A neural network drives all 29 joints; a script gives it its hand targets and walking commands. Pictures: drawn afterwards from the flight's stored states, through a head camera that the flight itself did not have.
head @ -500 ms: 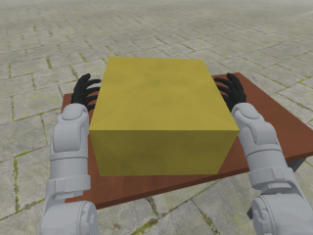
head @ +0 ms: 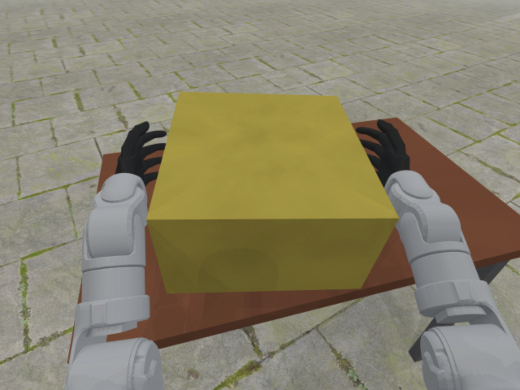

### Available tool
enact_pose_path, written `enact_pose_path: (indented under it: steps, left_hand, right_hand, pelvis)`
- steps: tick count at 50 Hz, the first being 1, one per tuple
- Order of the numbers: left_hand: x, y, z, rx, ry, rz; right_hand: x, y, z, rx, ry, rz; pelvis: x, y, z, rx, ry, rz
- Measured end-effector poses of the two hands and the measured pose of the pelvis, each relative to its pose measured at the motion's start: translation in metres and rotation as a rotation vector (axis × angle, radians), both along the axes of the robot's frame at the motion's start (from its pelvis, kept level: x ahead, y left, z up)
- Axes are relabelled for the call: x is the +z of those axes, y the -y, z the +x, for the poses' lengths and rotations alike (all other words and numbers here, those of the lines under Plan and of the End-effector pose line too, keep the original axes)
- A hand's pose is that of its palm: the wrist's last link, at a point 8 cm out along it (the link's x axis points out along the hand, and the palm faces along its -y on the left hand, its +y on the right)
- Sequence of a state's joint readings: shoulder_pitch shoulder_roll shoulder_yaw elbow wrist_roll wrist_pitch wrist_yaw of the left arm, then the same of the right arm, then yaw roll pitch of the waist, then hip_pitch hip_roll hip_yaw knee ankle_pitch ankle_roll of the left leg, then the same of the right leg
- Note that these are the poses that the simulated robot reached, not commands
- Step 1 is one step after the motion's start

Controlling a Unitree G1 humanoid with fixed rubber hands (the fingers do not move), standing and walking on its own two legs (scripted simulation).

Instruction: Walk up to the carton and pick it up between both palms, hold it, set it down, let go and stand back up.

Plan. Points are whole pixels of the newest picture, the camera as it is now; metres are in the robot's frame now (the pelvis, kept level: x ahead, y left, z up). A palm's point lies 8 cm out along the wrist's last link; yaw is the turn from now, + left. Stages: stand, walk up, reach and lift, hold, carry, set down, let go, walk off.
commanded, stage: hold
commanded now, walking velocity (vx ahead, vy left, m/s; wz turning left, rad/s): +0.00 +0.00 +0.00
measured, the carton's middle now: (262, 182) +0.40 -0.01 +0.16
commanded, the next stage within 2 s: none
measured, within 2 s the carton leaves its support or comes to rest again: neither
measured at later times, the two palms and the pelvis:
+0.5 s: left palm (129, 177) +0.36 +0.18 +0.20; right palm (391, 174) +0.36 -0.19 +0.20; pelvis +0.00 +0.00 +0.00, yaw +0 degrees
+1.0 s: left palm (132, 178) +0.36 +0.18 +0.20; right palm (391, 173) +0.36 -0.20 +0.19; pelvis +0.00 +0.00 +0.00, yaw +0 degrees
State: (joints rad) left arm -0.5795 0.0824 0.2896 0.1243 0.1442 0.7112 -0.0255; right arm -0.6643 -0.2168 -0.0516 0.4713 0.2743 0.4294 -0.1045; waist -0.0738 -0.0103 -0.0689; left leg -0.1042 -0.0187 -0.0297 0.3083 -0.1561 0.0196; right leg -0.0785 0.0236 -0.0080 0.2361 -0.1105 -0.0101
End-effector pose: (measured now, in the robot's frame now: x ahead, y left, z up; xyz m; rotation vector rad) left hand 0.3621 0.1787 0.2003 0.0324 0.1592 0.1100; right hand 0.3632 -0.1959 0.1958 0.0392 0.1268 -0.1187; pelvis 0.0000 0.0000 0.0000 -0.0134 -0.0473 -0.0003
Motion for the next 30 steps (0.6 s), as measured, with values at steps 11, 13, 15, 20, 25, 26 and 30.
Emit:
enact_pose_path:
  steps: [11,13,15,20,25,26,30]
  left_hand:
    - [-0.0001,-0.0008,-0.0029,-0.001,-0.003,-0.003]
    - [-0.0004,-0.0011,-0.0036,-0.002,-0.004,-0.005]
    - [-0.0008,-0.0015,-0.0039,-0.002,-0.006,-0.008]
    - [-0.0003,-0.0026,-0.0037,-0.002,-0.007,-0.010]
    - [0.0027,-0.0033,-0.0032,-0.001,-0.002,-0.005]
    - [0.0027,-0.0033,-0.0029,0.000,-0.003,-0.005]
    - [0.0018,-0.0029,-0.0014,0.001,-0.012,-0.004]
  right_hand:
    - [-0.0010,-0.0008,-0.0035,-0.003,-0.003,0.005]
    - [-0.0011,-0.0012,-0.0043,-0.003,-0.004,0.004]
    - [-0.0012,-0.0016,-0.0047,-0.004,-0.006,0.005]
    - [-0.0008,-0.0026,-0.0047,-0.004,-0.008,0.009]
    - [0.0009,-0.0033,-0.0038,-0.002,-0.003,0.009]
    - [0.0009,-0.0033,-0.0034,-0.002,-0.004,0.009]
    - [-0.0003,-0.0028,-0.0017,0.000,-0.013,0.009]
  pelvis:
    - [0.0000,-0.0015,-0.0003,-0.001,0.009,0.000]
    - [0.0000,-0.0018,-0.0009,-0.002,0.010,0.000]
    - [-0.0001,-0.0020,-0.0017,-0.002,0.011,0.000]
    - [-0.0002,-0.0021,-0.0036,-0.003,0.007,0.001]
    - [-0.0002,-0.0021,-0.0048,-0.003,0.005,0.001]
    - [-0.0002,-0.0021,-0.0050,-0.003,0.005,0.001]
    - [-0.0002,-0.0019,-0.0049,-0.002,0.002,0.002]
